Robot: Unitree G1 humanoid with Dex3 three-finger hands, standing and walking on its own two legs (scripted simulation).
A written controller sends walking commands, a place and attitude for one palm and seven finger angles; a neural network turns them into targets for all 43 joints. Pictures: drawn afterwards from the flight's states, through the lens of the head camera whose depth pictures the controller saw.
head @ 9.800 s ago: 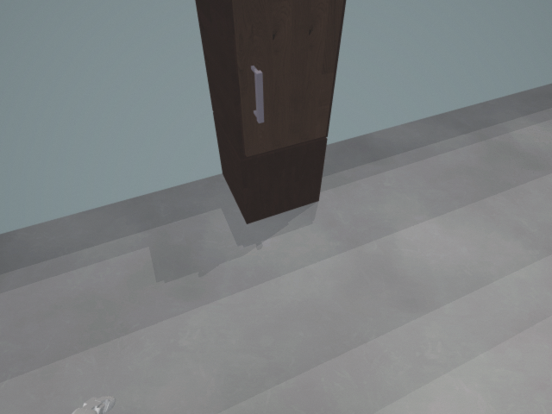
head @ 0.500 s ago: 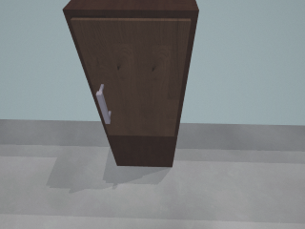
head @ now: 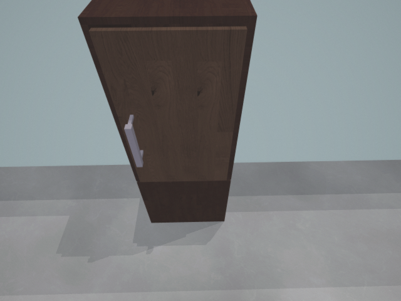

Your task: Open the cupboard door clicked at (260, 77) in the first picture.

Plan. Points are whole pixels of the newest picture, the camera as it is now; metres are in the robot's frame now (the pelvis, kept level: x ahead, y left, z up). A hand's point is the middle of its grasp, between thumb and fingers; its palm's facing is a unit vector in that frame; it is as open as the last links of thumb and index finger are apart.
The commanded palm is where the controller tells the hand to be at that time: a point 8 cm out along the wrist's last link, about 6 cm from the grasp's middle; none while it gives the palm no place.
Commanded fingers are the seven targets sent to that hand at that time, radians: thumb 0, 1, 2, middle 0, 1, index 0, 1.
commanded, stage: look again from close up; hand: left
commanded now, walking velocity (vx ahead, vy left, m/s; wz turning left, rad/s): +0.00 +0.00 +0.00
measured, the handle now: (135, 142) +0.57 +0.24 -0.08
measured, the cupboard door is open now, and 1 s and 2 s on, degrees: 0 0 0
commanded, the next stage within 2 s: raise the hand with hooked fingers in 0.34 s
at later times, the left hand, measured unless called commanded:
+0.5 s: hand out of the picture +0.06 +0.17 -0.15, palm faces +0.13 -0.97 -0.22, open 7.3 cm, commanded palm +0.11 +0.22 -0.07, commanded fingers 0.00 0.81 0.86 -0.21 -0.36 -0.21 -0.36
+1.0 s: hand out of the picture +0.13 +0.19 -0.08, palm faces +0.16 -0.99 -0.05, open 9.4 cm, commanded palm +0.14 +0.24 -0.07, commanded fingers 0.00 0.22 0.61 -0.25 -0.74 -0.25 -0.74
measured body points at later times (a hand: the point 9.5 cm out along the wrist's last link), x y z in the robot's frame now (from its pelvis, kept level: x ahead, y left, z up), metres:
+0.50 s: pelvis +0.02 -0.01 +0.00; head +0.04 -0.03 +0.45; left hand +0.05 +0.22 -0.13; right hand +0.02 -0.23 -0.16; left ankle -0.04 +0.11 -0.73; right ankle +0.02 -0.14 -0.73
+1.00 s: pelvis -0.05 -0.03 -0.12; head +0.03 -0.01 +0.33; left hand +0.12 +0.24 -0.08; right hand +0.22 -0.25 -0.15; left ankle -0.04 +0.11 -0.73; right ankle +0.02 -0.14 -0.73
